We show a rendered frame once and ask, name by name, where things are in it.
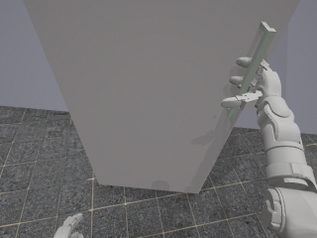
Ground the fridge door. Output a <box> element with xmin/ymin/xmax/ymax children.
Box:
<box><xmin>23</xmin><ymin>0</ymin><xmax>300</xmax><ymax>194</ymax></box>

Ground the robot left hand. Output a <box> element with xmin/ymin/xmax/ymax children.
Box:
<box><xmin>53</xmin><ymin>213</ymin><xmax>84</xmax><ymax>238</ymax></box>

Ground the handle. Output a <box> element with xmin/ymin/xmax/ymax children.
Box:
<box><xmin>227</xmin><ymin>22</ymin><xmax>276</xmax><ymax>119</ymax></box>

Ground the right robot upper arm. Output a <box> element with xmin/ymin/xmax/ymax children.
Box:
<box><xmin>262</xmin><ymin>186</ymin><xmax>317</xmax><ymax>238</ymax></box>

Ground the right robot forearm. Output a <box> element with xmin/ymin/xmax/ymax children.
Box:
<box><xmin>257</xmin><ymin>96</ymin><xmax>317</xmax><ymax>193</ymax></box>

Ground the robot right hand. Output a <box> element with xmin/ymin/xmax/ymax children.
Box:
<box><xmin>221</xmin><ymin>57</ymin><xmax>281</xmax><ymax>111</ymax></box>

